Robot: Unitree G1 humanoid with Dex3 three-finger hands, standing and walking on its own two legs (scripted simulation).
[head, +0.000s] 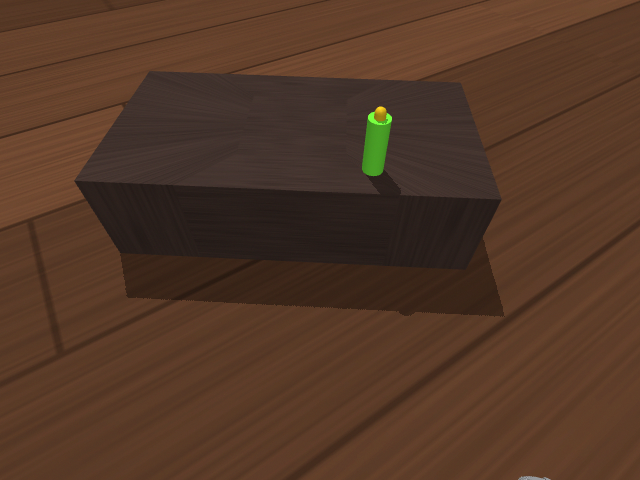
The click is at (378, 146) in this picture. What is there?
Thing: necked bottle
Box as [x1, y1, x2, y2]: [362, 107, 391, 175]
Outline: 383,107 376,108 374,112 368,115 362,170 369,175 377,175 381,173 383,168 391,122 390,115 386,112
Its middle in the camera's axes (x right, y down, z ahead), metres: +0.17 -0.31 +1.24
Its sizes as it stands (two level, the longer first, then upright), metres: 0.074 0.074 0.236
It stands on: a support 0.39 m high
